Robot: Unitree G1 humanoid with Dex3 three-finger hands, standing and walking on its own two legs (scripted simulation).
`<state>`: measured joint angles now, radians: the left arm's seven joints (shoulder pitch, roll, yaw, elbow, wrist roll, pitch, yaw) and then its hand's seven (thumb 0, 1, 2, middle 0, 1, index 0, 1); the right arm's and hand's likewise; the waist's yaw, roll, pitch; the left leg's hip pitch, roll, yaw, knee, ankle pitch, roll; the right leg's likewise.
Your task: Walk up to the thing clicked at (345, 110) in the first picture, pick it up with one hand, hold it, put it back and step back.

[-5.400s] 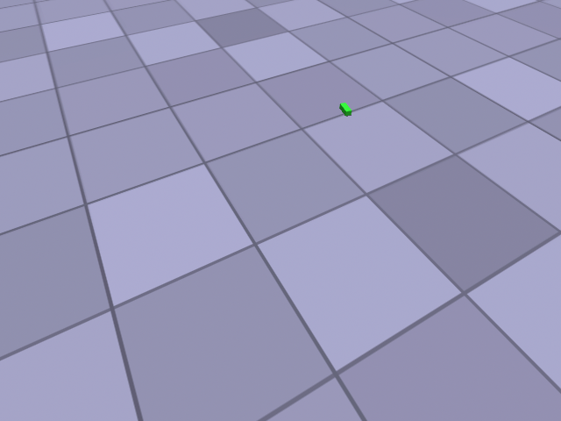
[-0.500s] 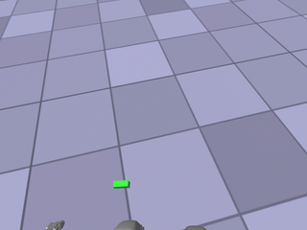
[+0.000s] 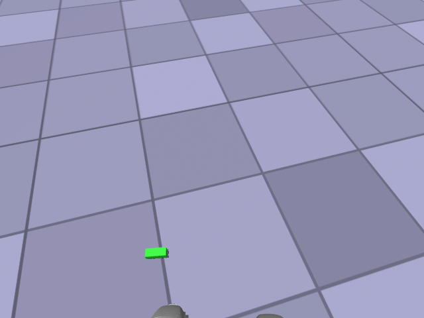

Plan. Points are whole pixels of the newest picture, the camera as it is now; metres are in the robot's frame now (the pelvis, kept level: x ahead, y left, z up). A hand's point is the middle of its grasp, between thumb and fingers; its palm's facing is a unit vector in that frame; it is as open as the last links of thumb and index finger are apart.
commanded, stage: walk up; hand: left
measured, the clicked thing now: (156, 252) +0.46 +0.28 -0.74
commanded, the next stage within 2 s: stand in 1.30 s
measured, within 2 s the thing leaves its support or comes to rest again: neither
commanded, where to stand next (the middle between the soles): +0.09 -0.01 m, yaw +3 degrees
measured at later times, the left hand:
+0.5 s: hand out of the picture +0.13 +0.24 -0.12, palm faces +0.06 -0.94 -0.35, open 7.4 cm
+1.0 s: hand out of the picture +0.10 +0.26 -0.13, palm faces +0.08 -0.94 -0.32, open 7.4 cm
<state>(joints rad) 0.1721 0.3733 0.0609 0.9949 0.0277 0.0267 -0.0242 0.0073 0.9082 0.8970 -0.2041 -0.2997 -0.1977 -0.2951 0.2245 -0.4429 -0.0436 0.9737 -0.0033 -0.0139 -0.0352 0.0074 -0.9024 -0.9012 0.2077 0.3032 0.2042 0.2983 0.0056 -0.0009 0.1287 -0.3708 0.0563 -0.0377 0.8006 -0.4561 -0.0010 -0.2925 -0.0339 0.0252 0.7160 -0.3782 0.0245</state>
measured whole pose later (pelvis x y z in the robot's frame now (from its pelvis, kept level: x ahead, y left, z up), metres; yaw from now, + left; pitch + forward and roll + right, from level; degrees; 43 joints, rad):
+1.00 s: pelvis +0.02 +0.00 +0.02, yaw +3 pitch -2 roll +0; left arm 0.06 0.35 0.04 1.11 0.00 0.02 -0.02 0.01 0.91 0.90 -0.21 -0.30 -0.20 -0.30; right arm 0.10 -0.35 0.00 1.11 -0.01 -0.02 0.00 0.01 -0.90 -0.90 0.21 0.30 0.20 0.30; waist 0.01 -0.01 0.07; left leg -0.20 0.02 -0.08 0.45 -0.22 -0.05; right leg -0.13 -0.05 -0.04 0.44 -0.27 0.03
